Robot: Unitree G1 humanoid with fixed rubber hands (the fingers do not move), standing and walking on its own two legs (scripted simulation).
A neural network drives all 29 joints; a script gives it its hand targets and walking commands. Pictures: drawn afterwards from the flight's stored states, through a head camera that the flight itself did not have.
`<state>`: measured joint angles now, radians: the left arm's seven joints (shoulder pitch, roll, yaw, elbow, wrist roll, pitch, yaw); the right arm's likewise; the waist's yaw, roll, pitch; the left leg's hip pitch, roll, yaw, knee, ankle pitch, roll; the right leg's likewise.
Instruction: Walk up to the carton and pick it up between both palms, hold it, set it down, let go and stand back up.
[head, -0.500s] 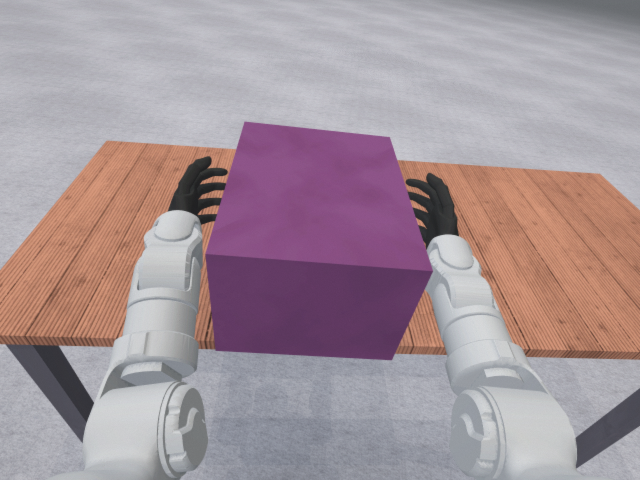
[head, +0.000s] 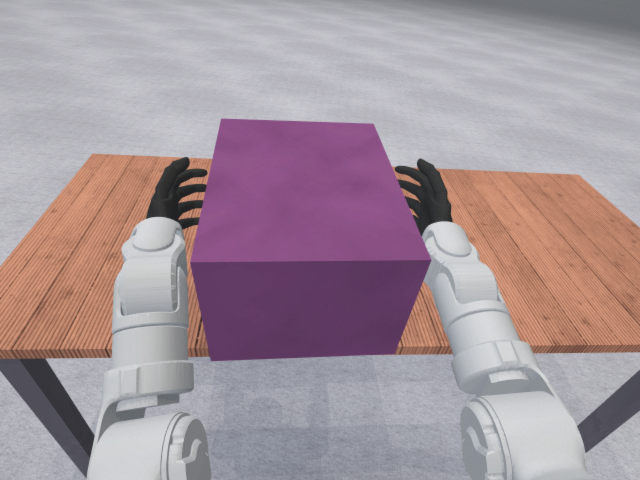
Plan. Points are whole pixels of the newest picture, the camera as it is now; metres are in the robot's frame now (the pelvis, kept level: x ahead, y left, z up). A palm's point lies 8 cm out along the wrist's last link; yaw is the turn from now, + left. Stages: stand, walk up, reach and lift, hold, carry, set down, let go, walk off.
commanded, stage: reach and lift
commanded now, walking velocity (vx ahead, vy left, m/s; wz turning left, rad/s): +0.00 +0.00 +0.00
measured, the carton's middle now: (301, 228) +0.42 -0.01 +0.15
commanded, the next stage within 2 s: hold in 0.80 s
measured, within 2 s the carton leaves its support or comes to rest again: neither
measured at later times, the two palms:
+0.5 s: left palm (168, 205) +0.38 +0.15 +0.22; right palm (441, 207) +0.37 -0.17 +0.22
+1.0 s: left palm (162, 196) +0.38 +0.16 +0.23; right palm (440, 194) +0.37 -0.17 +0.24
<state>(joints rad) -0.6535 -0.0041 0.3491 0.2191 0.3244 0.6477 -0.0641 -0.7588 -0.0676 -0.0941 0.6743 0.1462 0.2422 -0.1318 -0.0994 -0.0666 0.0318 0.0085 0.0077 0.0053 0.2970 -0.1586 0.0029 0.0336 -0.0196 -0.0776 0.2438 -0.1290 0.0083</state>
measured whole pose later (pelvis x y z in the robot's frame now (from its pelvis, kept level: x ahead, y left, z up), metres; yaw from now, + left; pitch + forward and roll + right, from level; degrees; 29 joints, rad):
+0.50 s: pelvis +0.00 +0.00 +0.00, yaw +0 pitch -8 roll +0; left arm -0.72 0.01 0.37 0.23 0.32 0.71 -0.07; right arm -0.83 -0.08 -0.10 0.69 0.16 0.30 -0.14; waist -0.10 -0.06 0.01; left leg 0.00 0.01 0.01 0.29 -0.16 0.00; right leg 0.02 -0.01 -0.07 0.25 -0.13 0.00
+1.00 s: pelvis +0.00 +0.00 +0.00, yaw -1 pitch -8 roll -1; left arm -0.76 0.03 0.37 0.27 0.31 0.75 -0.07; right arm -0.89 -0.11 -0.08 0.73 0.21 0.34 -0.15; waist -0.09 -0.05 -0.02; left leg -0.01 0.02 0.01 0.31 -0.16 0.00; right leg 0.01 -0.01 -0.06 0.25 -0.13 0.00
